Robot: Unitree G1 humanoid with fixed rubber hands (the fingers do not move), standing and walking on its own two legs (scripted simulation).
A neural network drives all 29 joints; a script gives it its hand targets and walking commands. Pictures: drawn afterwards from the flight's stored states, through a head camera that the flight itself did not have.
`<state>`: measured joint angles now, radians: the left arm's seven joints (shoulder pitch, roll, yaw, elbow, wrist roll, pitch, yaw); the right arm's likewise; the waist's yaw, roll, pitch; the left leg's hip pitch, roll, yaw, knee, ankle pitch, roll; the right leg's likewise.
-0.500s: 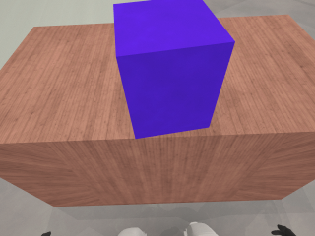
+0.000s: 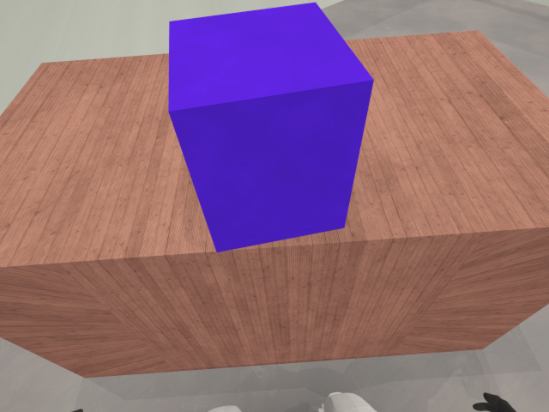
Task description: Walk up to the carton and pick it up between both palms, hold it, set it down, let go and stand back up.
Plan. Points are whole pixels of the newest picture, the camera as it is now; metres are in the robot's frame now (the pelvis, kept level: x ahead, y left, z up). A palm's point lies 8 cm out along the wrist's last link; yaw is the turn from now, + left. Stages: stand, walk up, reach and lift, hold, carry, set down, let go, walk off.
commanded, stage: walk up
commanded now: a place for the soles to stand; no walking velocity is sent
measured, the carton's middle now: (263, 133) +0.50 +0.01 +0.13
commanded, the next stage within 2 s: reach and lift in 1.68 s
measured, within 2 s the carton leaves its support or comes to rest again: neither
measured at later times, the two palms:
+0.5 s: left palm out of the picture +0.10 +0.33 -0.07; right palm out of the picture +0.11 -0.32 -0.09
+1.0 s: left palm out of the picture +0.12 +0.36 -0.09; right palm out of the picture +0.09 -0.28 -0.08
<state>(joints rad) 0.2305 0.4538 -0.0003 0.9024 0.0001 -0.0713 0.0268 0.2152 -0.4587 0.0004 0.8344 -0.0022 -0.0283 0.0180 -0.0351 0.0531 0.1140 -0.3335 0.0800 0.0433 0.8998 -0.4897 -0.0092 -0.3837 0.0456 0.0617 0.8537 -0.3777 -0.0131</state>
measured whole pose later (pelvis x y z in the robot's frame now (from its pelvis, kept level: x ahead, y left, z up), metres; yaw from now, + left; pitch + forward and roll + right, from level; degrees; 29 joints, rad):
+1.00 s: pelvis +0.02 +0.05 +0.01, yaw -3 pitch -5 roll -3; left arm 0.22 0.42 0.00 0.92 0.00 -0.06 0.03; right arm 0.20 -0.45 0.00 0.87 0.00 -0.02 0.02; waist -0.03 0.04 0.11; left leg -0.33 0.04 0.05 0.83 -0.41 0.05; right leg -0.34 0.03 0.04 0.78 -0.45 -0.01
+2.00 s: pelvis +0.02 +0.03 +0.01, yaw -2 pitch -5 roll -1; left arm 0.01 0.30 0.00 0.45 0.00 0.46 0.03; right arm 0.07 -0.39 -0.02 0.85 -0.03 -0.14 0.06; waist -0.01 0.03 0.15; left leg -0.33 0.03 0.05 0.83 -0.42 0.01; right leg -0.35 0.02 0.04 0.80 -0.36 0.02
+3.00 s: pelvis +0.01 +0.01 +0.04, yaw -2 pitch -5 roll +0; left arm 0.22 0.21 0.02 -0.07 -0.03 0.40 0.10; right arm 0.23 -0.36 -0.02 0.08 0.11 0.15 0.08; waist 0.03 0.03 0.01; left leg -0.20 0.03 0.05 0.50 -0.22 0.00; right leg -0.23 0.01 0.03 0.48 -0.18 -0.02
